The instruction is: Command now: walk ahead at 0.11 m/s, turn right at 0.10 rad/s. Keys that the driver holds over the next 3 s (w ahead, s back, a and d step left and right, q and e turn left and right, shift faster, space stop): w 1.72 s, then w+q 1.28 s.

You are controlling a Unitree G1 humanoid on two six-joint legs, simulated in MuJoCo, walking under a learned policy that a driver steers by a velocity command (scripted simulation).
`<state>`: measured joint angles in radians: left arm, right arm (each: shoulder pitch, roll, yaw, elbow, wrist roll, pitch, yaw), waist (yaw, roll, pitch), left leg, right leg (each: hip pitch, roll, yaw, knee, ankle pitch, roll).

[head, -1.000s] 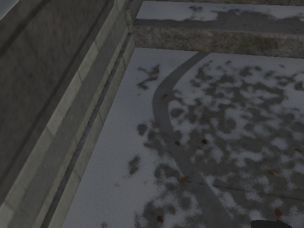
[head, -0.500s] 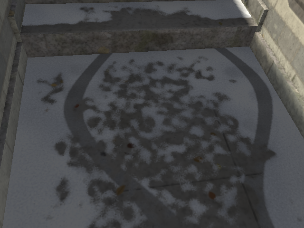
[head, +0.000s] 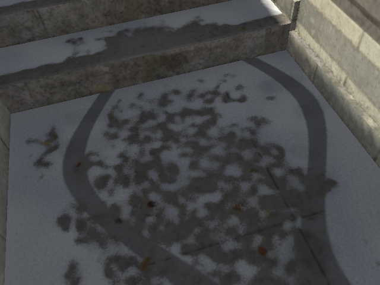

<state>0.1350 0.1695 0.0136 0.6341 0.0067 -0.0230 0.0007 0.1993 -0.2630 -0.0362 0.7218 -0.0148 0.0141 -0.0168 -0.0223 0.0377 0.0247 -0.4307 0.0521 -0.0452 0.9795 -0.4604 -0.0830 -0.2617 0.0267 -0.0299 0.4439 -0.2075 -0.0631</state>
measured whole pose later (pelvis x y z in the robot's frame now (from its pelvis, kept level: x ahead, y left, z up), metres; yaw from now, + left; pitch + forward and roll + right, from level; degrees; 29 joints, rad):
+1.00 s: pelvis +0.41 +0.00 +0.00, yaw +1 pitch +1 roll -1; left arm 0.30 0.23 0.07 0.83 0.00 -0.10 -0.03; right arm 0.25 -0.28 -0.05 0.80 0.02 -0.08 0.00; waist 0.01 0.04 0.02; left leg -0.59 0.11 -0.05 1.23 -0.26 0.04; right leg -0.23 0.06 -0.08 0.35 -0.14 -0.08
